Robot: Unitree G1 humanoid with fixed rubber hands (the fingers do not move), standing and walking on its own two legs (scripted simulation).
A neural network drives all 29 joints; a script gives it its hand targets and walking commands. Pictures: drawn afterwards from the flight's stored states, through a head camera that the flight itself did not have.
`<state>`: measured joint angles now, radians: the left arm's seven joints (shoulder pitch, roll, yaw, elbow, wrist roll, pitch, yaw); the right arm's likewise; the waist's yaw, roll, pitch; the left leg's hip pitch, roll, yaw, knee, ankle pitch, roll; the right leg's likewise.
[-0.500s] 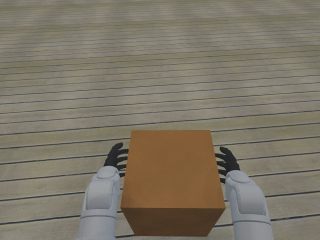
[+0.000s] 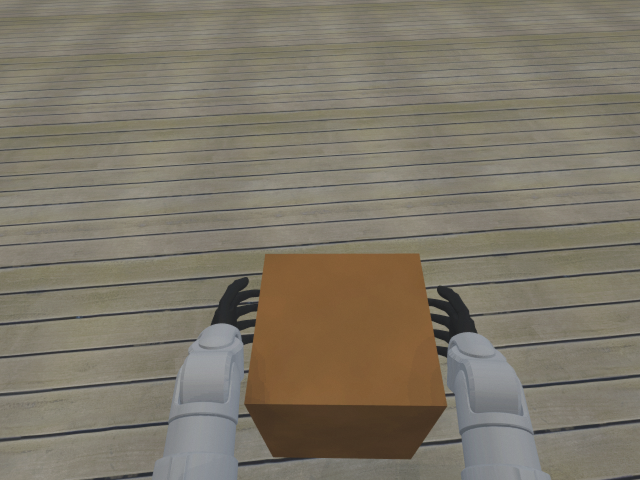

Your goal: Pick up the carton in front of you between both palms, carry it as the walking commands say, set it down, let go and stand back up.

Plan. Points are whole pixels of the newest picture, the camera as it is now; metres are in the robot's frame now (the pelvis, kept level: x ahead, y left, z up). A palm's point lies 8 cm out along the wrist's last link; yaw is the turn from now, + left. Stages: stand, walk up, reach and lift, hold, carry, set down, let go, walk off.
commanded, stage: carry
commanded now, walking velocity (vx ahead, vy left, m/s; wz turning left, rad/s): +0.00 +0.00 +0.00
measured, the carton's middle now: (341, 361) +0.30 +0.00 -0.04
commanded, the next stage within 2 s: hold in 0.70 s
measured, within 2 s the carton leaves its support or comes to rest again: neither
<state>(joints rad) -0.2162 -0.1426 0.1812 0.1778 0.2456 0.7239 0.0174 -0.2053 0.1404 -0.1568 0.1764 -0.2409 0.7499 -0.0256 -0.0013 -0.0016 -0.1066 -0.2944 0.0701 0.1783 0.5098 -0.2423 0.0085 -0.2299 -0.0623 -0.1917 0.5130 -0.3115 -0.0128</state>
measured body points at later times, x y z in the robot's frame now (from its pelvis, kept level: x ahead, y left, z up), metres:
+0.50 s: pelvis -0.01 +0.00 +0.00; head -0.04 +0.00 +0.45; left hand +0.29 +0.15 +0.04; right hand +0.28 -0.15 +0.03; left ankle +0.01 +0.11 -0.74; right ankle -0.03 -0.10 -0.74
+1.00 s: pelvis -0.04 +0.00 +0.01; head -0.07 +0.01 +0.46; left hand +0.28 +0.12 +0.04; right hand +0.24 -0.18 +0.04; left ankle +0.01 +0.13 -0.74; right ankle -0.03 -0.10 -0.74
